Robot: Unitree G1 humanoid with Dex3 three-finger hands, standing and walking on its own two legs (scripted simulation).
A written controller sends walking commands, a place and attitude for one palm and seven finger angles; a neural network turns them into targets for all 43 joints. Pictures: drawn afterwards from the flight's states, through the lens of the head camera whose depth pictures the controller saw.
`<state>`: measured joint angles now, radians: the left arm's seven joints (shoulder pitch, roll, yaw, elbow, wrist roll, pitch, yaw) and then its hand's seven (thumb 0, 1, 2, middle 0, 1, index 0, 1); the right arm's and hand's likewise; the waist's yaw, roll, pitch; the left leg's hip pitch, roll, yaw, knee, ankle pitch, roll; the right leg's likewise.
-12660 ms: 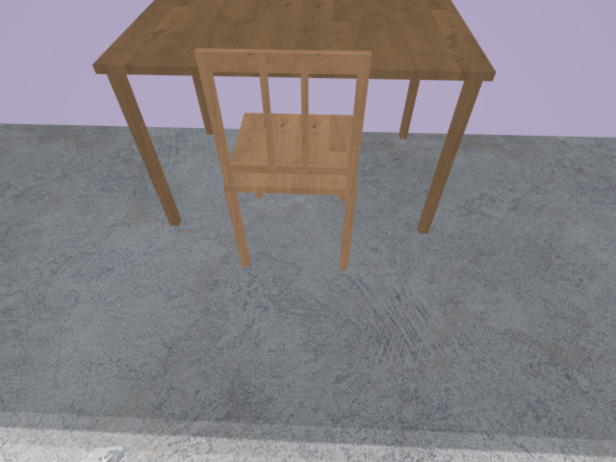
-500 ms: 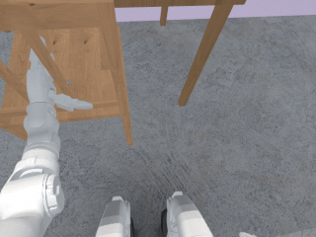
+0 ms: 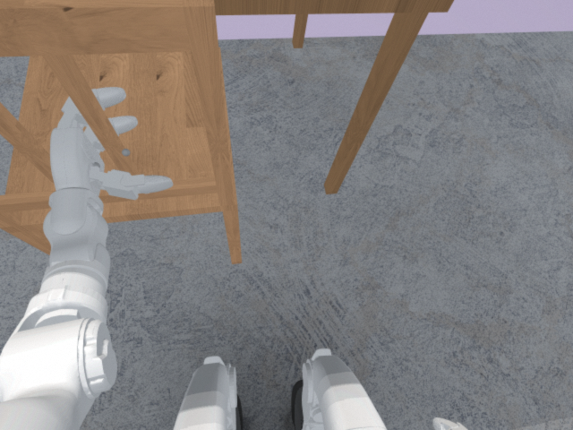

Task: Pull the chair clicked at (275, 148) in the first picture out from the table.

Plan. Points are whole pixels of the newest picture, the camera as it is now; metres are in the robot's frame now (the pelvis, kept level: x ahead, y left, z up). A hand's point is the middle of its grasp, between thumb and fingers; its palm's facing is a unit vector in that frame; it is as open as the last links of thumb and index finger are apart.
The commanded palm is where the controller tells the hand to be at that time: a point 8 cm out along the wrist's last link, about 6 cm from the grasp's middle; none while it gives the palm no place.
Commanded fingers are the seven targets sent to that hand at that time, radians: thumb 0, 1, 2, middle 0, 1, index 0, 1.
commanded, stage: hook a spindle and tug to test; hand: left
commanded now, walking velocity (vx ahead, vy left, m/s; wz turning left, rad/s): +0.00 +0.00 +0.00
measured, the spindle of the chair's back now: (25, 143) +0.50 +0.33 +0.02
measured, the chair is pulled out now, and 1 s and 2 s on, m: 0.00 0.01 0.10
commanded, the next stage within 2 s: step backward, pulling the chair out in 1.00 s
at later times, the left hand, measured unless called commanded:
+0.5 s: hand (124, 152) +0.48 +0.20 +0.03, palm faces +0.13 -0.99 +0.00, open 5.1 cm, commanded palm +0.44 +0.23 +0.03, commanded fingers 0.00 0.90 0.90 -0.50 -1.45 -0.50 -1.45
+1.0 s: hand (126, 163) +0.46 +0.19 +0.03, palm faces +0.12 -0.99 -0.01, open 5.2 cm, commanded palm +0.41 +0.23 +0.03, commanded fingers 0.00 0.90 0.90 -0.50 -1.45 -0.50 -1.45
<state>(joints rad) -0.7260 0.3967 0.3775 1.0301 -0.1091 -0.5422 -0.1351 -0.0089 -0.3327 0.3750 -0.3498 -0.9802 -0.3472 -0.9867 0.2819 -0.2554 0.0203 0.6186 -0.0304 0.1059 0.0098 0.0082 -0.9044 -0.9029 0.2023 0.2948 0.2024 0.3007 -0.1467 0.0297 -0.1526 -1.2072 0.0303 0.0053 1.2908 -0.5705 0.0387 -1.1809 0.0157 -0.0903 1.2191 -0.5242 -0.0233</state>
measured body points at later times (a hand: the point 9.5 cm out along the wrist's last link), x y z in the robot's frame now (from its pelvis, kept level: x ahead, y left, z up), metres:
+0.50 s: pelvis +0.00 +0.00 +0.00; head +0.15 +0.03 +0.42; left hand +0.46 +0.25 +0.03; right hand +0.05 -0.26 -0.12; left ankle +0.01 +0.09 -0.62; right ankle +0.02 -0.11 -0.62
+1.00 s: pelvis +0.03 +0.01 +0.02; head +0.17 +0.02 +0.44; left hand +0.45 +0.24 +0.03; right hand +0.09 -0.25 -0.11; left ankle +0.01 +0.09 -0.62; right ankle +0.02 -0.11 -0.62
